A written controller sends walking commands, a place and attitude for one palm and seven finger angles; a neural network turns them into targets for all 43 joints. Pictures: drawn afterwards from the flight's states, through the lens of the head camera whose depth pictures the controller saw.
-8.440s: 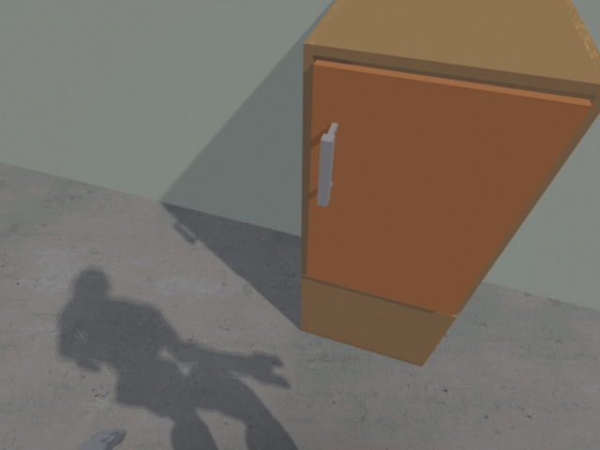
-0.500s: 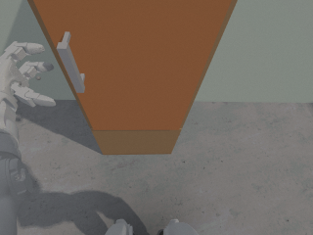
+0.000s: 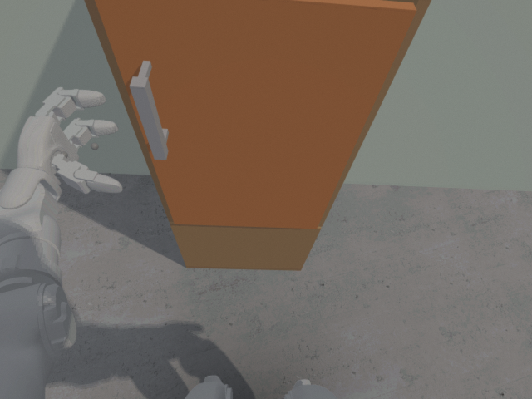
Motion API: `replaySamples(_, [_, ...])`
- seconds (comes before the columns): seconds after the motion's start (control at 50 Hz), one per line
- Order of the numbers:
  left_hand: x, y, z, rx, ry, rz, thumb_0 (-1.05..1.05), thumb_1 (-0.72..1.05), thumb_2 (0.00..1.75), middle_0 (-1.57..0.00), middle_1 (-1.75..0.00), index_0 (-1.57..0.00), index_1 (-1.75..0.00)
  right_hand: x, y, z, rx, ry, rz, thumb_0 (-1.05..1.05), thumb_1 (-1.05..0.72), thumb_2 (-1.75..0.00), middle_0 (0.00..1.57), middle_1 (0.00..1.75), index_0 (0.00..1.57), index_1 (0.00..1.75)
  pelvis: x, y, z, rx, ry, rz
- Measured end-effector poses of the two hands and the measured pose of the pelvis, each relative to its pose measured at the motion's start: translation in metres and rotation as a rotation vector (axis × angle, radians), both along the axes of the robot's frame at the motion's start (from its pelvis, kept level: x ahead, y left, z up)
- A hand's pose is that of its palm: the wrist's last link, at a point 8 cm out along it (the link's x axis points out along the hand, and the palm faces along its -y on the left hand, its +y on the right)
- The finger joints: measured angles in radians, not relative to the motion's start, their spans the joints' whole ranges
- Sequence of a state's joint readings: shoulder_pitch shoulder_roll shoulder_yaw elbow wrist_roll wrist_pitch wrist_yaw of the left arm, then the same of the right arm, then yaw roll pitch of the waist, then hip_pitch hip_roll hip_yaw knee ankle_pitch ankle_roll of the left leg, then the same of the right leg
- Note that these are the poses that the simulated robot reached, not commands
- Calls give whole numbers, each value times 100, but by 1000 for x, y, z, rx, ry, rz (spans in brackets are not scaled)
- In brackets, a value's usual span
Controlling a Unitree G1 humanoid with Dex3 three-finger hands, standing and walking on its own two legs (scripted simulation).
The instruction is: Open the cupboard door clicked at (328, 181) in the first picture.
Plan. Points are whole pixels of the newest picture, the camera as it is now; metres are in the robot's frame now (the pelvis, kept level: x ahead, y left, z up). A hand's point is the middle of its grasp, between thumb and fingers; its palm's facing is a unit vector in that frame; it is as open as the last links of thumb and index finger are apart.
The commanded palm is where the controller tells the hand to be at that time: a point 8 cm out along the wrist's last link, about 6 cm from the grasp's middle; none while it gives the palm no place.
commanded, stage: move the hooked fingers beside the handle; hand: left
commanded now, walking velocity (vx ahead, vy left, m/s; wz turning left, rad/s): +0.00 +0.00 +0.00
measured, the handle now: (154, 114) +0.52 +0.17 +0.10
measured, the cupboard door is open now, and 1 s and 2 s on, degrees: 0 0 0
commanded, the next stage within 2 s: slide the fingers in behind the handle in 0.10 s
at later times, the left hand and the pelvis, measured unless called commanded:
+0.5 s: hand (121, 138) +0.47 +0.21 +0.09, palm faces -0.05 -1.00 +0.01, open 14.0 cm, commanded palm +0.45 +0.26 +0.09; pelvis -0.01 -0.01 +0.00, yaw +0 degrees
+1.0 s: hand (140, 140) +0.47 +0.18 +0.09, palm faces -0.03 -1.00 +0.01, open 14.0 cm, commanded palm +0.45 +0.23 +0.09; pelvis +0.00 -0.02 +0.00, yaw +0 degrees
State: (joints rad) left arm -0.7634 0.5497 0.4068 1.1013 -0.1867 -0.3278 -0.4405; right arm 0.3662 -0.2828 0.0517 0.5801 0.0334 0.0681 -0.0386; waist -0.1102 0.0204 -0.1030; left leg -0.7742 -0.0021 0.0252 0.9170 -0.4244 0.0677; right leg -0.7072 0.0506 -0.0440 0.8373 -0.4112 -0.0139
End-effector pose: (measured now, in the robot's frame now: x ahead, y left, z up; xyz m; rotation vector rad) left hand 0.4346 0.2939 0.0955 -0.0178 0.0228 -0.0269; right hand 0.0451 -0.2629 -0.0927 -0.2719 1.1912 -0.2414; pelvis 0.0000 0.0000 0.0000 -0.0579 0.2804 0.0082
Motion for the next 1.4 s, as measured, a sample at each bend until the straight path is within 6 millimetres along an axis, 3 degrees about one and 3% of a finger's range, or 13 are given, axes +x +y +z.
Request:
replaySamples(0.26, [8,-3,5,22,13,-5,-2,-50,30,-30,-120,-30,-120,-27,-5,-2,-19,44,-21,0,-91,-90,20,30,20,30,-9,-1,-3,-3,4,6])
replaySamples(0.48, [20,-30,-2,2,13,-23,-2,-50,30,-30,-120,-30,-120,-49,-9,-4,-13,95,-53,1,-91,-90,20,30,20,30,-7,-5,-4,2,17,-3])
replaySamples(0.62, [21,-40,2,9,-15,-3,-2,-50,30,-30,-120,-30,-120,-43,-8,-5,12,81,-64,1,-91,-90,20,30,20,30,-2,-8,-2,7,14,-13])
replaySamples(1.02, [17,-61,-4,11,-1,-6,-2,-50,30,-30,-120,-30,-120,-4,-18,-7,25,2,-20,1,-91,-90,20,30,20,30,2,-18,-2,16,5,0])
replaySamples(1.4, [18,-90,0,35,-9,-2,-2,-50,30,-30,-120,-30,-120,-21,-16,-15,65,32,-33,1,-91,-90,20,30,20,30,0,-23,-1,26,-1,0])
